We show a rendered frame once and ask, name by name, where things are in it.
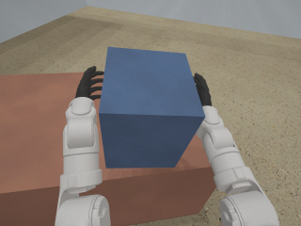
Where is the carton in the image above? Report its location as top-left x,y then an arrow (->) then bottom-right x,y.
98,46 -> 206,169

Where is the robot right upper arm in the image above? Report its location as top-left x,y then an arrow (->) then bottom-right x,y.
219,190 -> 279,226

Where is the right robot forearm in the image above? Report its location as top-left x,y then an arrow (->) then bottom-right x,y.
196,105 -> 280,226

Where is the left robot hand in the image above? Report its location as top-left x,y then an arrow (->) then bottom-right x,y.
75,66 -> 104,101

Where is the right robot hand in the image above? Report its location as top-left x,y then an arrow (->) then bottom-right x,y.
193,73 -> 212,106

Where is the robot left upper arm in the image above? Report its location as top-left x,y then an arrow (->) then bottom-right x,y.
55,194 -> 111,226

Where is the left robot forearm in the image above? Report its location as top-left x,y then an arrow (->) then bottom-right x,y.
55,97 -> 103,226

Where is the pedestal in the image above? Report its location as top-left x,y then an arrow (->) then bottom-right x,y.
0,72 -> 216,226

